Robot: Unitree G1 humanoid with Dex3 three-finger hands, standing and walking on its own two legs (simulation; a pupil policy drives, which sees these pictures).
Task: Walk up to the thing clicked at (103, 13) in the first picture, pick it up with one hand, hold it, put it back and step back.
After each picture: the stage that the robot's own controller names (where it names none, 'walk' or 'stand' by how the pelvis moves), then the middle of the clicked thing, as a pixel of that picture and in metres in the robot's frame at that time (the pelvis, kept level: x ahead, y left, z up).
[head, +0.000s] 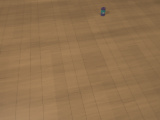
stand; (103, 11) +2.09 -0.34 -0.72
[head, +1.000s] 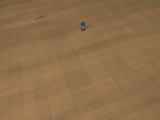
walk; (82, 26) +1.98 +0.08 -0.68
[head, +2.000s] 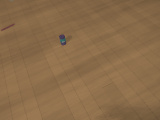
walk; (62, 40) +1.37 +0.30 -0.71
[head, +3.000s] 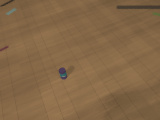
walk; (63, 73) +0.89 +0.27 -0.72
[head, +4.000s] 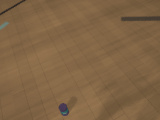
walk; (64, 109) +0.51 +0.24 -0.71
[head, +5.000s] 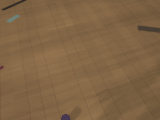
stand; out of the picture +0.41 +0.17 -0.70
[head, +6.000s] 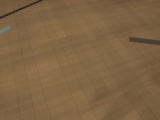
stand; out of the picture +0.34 +0.16 -0.72
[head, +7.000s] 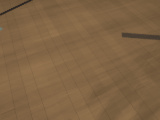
stand; out of the picture +0.34 +0.18 -0.73
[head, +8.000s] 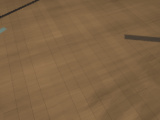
stand; out of the picture +0.35 +0.18 -0.73
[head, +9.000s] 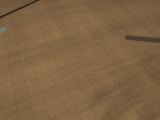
stand; out of the picture +0.33 +0.18 -0.73
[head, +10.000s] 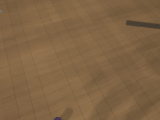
go down; out of the picture +0.35 +0.17 -0.71
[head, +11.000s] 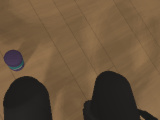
go down; (15, 61) +0.42 +0.23 -0.28
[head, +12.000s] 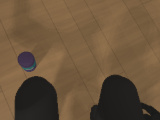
close in; (27, 62) +0.41 +0.22 -0.29
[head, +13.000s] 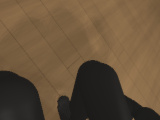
close in; out of the picture +0.40 +0.26 -0.22
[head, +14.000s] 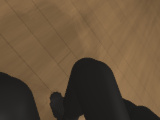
close; out of the picture +0.40 +0.27 -0.22
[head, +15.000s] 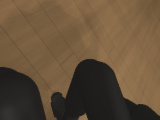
lift; out of the picture +0.36 +0.24 -0.23
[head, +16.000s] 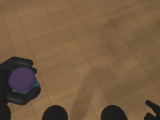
lift; (26, 84) +0.32 +0.19 +0.00
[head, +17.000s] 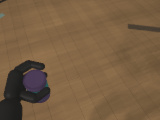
hold; (37, 87) +0.32 +0.16 +0.03
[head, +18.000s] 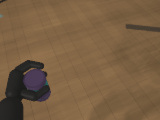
hold; (38, 86) +0.33 +0.16 +0.02
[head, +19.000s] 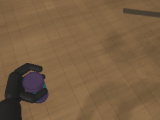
crouch; (36, 88) +0.33 +0.17 -0.04
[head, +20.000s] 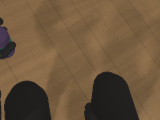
lower; (0, 43) +0.46 +0.22 -0.09
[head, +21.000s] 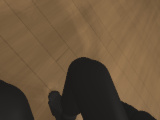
lower; out of the picture +0.43 +0.27 -0.22
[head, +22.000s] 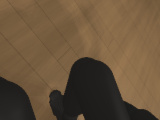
lower; out of the picture +0.42 +0.28 -0.22
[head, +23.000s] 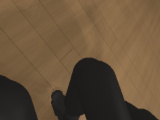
lower; out of the picture +0.41 +0.28 -0.22
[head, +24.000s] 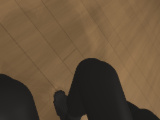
lower; out of the picture +0.40 +0.28 -0.22
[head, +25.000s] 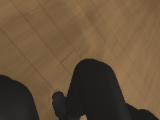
open; out of the picture +0.41 +0.26 -0.23
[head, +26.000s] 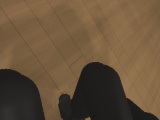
stand; out of the picture +0.41 +0.25 -0.24
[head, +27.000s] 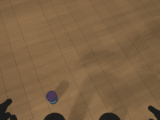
stand; (52, 97) +0.39 +0.17 -0.55
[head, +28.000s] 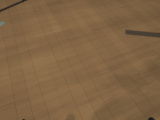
stand; out of the picture +0.38 +0.16 -0.66
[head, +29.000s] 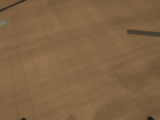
stand; out of the picture +0.37 +0.16 -0.67
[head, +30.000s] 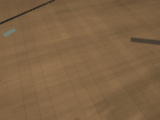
stand; out of the picture +0.40 +0.14 -0.72
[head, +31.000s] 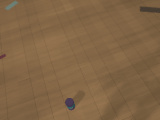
walk; (70, 104) +0.45 +0.17 -0.70
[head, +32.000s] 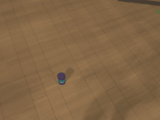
walk; (61, 78) +0.66 +0.14 -0.70
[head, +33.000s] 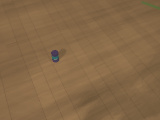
walk; (55, 56) +0.93 +0.25 -0.70
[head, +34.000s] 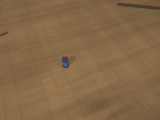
stand; (65, 62) +0.98 +0.17 -0.71
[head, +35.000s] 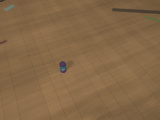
stand; (62, 67) +1.00 +0.20 -0.72
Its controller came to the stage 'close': yes
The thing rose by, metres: 0.72
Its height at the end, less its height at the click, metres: +0.00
